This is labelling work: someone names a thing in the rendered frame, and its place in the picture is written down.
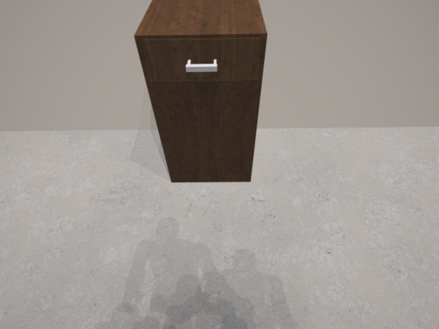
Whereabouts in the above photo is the cabinet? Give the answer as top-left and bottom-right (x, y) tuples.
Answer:
(134, 0), (268, 182)

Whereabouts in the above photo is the drawer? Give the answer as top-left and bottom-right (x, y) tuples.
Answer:
(142, 37), (260, 80)

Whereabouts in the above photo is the handle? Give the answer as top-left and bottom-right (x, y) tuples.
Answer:
(186, 60), (217, 72)

